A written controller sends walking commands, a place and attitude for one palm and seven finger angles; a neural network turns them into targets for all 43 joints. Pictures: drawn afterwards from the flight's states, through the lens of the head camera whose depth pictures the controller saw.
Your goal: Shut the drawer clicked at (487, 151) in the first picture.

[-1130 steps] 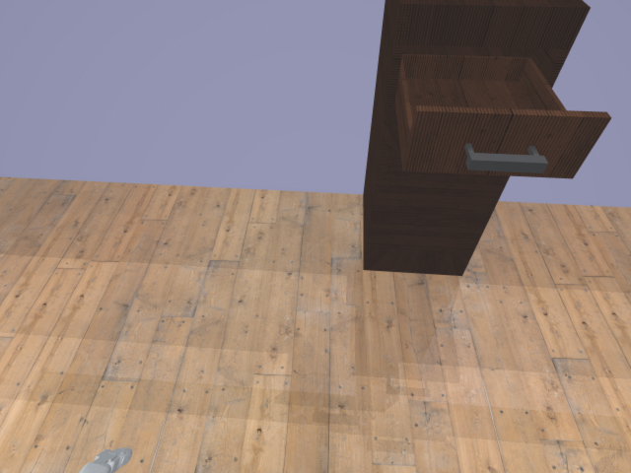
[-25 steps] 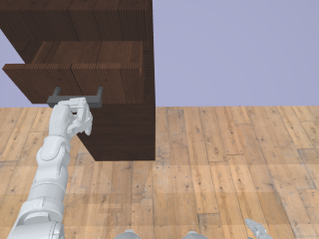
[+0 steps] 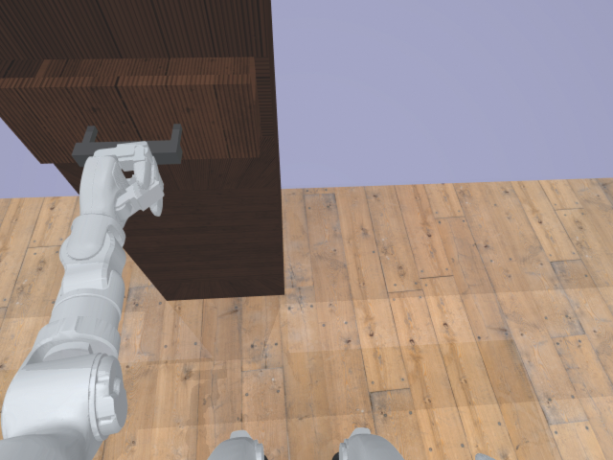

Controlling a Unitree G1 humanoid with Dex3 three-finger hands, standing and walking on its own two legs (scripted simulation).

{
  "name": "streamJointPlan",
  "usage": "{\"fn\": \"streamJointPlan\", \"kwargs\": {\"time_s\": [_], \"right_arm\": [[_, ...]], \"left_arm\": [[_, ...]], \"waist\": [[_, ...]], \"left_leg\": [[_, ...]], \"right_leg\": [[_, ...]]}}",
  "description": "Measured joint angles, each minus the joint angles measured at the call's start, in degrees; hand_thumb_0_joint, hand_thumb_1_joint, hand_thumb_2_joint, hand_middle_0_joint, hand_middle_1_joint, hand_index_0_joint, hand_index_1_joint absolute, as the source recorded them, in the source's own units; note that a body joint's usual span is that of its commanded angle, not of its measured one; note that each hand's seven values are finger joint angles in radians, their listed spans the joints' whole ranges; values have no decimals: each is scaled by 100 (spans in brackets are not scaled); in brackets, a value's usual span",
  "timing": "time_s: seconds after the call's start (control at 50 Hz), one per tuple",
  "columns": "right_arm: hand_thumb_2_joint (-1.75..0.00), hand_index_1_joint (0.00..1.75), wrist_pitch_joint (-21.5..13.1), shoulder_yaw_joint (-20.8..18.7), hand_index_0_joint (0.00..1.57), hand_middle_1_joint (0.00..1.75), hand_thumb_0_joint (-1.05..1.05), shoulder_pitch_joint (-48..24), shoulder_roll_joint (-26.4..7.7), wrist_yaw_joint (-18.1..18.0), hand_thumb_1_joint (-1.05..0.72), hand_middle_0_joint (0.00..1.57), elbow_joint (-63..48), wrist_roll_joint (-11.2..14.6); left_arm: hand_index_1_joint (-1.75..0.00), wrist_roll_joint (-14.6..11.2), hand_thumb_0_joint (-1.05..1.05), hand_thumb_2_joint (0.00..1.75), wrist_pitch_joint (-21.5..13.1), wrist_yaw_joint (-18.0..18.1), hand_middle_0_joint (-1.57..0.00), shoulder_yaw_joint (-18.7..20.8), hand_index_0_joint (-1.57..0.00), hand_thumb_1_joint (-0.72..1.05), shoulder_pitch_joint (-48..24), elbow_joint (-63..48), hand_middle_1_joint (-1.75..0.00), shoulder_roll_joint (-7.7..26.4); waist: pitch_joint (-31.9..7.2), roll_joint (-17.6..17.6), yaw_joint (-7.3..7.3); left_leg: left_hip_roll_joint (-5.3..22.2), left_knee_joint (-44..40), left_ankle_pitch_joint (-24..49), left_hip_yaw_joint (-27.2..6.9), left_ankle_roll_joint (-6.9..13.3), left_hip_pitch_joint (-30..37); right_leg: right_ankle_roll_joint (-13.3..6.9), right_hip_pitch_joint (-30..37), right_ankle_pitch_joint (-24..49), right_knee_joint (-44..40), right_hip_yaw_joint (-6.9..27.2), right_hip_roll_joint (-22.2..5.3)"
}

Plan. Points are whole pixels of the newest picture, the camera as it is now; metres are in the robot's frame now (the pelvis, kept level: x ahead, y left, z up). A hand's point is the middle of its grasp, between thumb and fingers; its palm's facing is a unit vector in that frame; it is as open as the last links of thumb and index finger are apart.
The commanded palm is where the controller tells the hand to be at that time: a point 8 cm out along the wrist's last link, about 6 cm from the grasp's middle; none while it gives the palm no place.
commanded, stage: push the drawer shut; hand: left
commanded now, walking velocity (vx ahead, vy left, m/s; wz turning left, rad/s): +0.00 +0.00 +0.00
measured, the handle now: (131, 142) +0.53 +0.23 +0.07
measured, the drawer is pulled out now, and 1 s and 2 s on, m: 0.05 0.00 0.00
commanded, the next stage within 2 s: pull the fist back off the drawer in 0.72 s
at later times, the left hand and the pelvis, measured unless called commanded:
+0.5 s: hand (156, 156) +0.51 +0.19 +0.07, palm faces +0.01 -1.00 -0.03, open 2.9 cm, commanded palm +0.49 +0.25 +0.08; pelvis +0.00 +0.01 -0.01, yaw -1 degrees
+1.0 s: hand (152, 154) +0.51 +0.20 +0.07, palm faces +0.03 -1.00 -0.04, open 2.9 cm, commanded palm +0.50 +0.23 +0.08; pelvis -0.02 +0.01 -0.02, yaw +0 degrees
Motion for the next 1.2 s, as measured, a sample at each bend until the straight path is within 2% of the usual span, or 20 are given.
{"fn": "streamJointPlan", "kwargs": {"time_s": [0.2, 0.48, 0.68, 0.9, 1.08, 1.2], "right_arm": [[-90, 30, 147, 21, 20, 30, 1, 164, 8, 42, -90, 20, -50, -56], [-90, 30, 320, 36, 20, 30, 1, 360, -7, 81, -90, 20, -83, -124], [-90, 30, 273, 71, 20, 30, 1, 337, -14, 80, -90, 20, 21, -175], [-90, 30, 18, 158, 20, 30, 1, 359, -57, 44, -90, 20, 130, -241], [-90, 30, 7, 191, 20, 30, 1, 480, -70, 102, -90, 20, 51, -257], [-90, 30, 85, 149, 20, 30, 1, 565, -71, 150, -90, 20, -42, -238]], "left_arm": [[-160, 198, 0, 88, -44, -12, -139, 306, -140, 82, -547, 541, -160, 322], [-160, 372, -3, 87, -68, -82, -139, 514, -140, 75, -1025, 970, -160, 611], [-160, 456, -6, 87, -37, -38, -139, 400, -140, 64, -1477, 1323, -160, 781], [-160, 476, -6, 90, 61, 198, -139, 101, -140, 58, -2059, 1625, -160, 960], [-160, 571, -5, 92, 128, 222, -139, 190, -140, 64, -2067, 1679, -160, 1044], [-160, 478, -2, 91, 111, 277, -139, 280, -140, 72, -1713, 1368, -160, 873]], "waist": [[-46, -26, -202], [-77, -5, -330], [-77, 7, -374], [-54, 22, -468], [-76, 18, -564], [-87, 52, -530]], "left_leg": [[51, 139, -66, 41, 22, -272], [76, 266, -133, 24, 57, -557], [57, 468, -123, -124, 70, -880], [11, 704, -28, -263, 84, -1354], [55, 735, 6, -233, 92, -1395], [83, 628, -6, -134, 102, -1206]], "right_leg": [[16, -275, -8, 84, 50, 45], [51, -513, -16, 112, 43, 69], [54, -727, -5, 214, -95, 50], [43, -1117, 55, 412, -228, -1], [36, -1172, 123, 420, -191, 41], [52, -1037, 147, 326, -90, 73]]}}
